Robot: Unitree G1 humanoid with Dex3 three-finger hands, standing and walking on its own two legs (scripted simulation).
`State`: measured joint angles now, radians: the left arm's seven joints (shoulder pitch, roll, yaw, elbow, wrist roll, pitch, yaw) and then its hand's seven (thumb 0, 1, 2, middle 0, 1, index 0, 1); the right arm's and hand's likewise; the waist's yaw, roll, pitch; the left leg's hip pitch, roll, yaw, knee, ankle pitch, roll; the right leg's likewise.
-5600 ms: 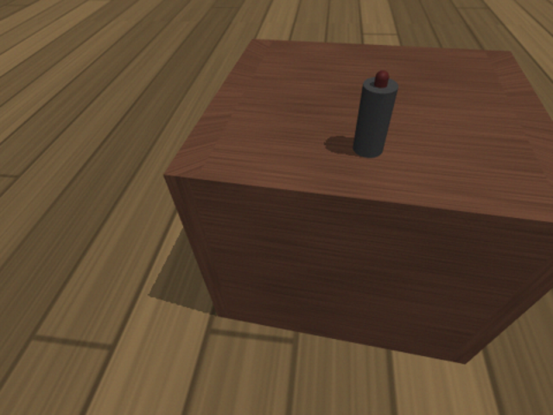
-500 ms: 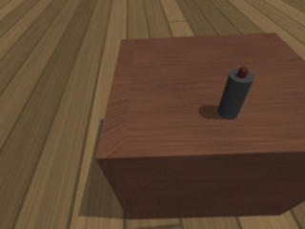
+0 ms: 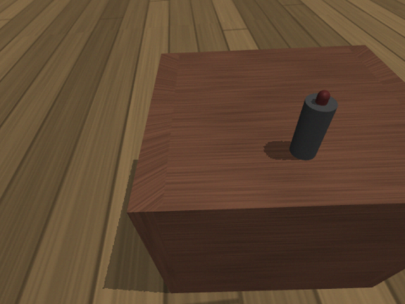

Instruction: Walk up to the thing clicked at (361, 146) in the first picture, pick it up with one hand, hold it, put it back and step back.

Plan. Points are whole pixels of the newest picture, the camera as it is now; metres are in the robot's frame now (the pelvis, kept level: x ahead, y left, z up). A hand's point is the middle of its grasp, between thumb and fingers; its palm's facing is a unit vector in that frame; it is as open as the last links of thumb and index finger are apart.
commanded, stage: stand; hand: right
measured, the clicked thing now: (312, 124) +0.52 -0.24 +0.06
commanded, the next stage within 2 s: rise first in 0.26 s
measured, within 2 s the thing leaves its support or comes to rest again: neither
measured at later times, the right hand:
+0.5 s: hand out of the picture +0.12 -0.24 -0.15, palm faces +0.10 +0.94 -0.32, open 8.6 cm
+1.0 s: hand (371, 280) +0.19 -0.27 -0.02, palm faces +0.31 +0.88 -0.36, open 17.1 cm
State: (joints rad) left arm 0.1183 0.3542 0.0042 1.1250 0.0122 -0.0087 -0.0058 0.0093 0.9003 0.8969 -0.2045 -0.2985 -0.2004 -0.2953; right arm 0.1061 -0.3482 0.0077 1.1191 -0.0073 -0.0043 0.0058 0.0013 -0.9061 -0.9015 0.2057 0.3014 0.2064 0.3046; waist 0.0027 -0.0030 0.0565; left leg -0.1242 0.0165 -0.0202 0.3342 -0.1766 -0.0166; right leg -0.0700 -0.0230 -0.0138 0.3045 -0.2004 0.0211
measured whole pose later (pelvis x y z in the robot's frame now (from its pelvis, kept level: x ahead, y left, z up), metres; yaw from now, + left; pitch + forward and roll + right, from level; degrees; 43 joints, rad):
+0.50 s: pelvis -0.01 +0.00 -0.01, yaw -1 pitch +0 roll +0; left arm 0.10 0.33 0.04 0.96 -0.07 -0.08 0.04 0.01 0.76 0.75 -0.12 -0.19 -0.11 -0.19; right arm 0.07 -0.31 -0.04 0.95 0.07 -0.07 -0.04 0.01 -0.76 -0.76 0.14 0.19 0.14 0.20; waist 0.00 -0.01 0.09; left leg -0.24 0.02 -0.01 0.43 -0.20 -0.02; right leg -0.20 -0.02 0.00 0.43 -0.24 0.02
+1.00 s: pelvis +0.01 +0.00 -0.01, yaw -2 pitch -1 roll +0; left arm 0.23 0.23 0.08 0.59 -0.03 -0.08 0.08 0.00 -0.43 0.06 -0.06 -0.05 -0.06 -0.05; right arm 0.35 -0.29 -0.17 0.22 0.05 -0.07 -0.07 -0.01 0.45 -0.07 0.05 0.06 0.05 0.06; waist -0.03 -0.04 0.00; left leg -0.16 0.03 0.02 0.41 -0.24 -0.02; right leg -0.13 -0.01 0.02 0.41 -0.26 0.01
